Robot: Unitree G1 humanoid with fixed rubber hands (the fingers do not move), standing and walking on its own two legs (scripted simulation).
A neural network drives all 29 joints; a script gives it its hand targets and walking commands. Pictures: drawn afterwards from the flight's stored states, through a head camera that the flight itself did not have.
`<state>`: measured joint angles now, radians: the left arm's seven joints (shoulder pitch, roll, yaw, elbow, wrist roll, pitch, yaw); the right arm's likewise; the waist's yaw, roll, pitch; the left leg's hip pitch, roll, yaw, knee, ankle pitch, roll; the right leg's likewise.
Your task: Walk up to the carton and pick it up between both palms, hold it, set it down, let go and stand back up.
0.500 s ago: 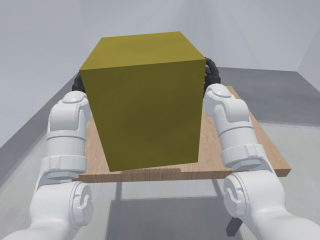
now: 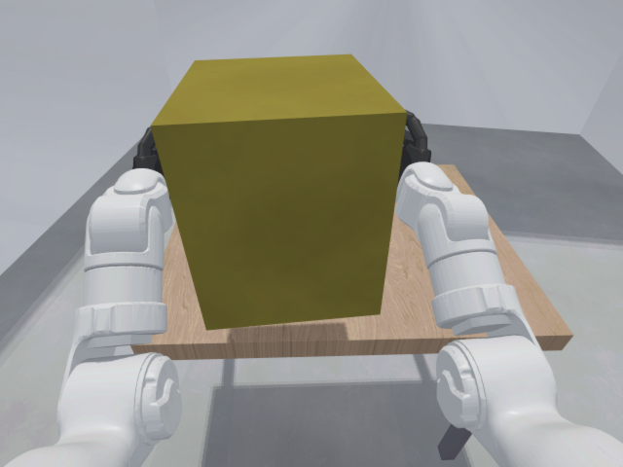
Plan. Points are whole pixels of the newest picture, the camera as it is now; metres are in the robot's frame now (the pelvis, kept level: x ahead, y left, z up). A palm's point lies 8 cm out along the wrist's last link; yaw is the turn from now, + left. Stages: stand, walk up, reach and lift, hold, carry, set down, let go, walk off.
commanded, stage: hold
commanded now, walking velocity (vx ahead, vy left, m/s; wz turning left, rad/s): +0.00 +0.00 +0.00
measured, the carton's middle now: (283, 182) +0.42 +0.01 +0.22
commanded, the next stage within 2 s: set down in 0.58 s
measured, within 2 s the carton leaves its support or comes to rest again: neither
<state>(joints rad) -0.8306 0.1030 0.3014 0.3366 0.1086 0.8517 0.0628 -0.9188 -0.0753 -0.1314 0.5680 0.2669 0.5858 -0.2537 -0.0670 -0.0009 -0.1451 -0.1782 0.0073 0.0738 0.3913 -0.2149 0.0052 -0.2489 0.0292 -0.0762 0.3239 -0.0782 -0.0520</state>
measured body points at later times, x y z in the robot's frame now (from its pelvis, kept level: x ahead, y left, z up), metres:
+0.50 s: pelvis -0.01 +0.00 +0.00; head -0.08 +0.00 +0.44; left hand +0.38 +0.16 +0.25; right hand +0.38 -0.15 +0.26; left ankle +0.00 +0.10 -0.74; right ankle +0.06 -0.08 -0.74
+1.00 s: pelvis +0.01 +0.00 +0.00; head -0.02 +0.01 +0.45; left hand +0.42 +0.17 +0.23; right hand +0.42 -0.15 +0.24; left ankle +0.00 +0.10 -0.74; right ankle +0.06 -0.08 -0.74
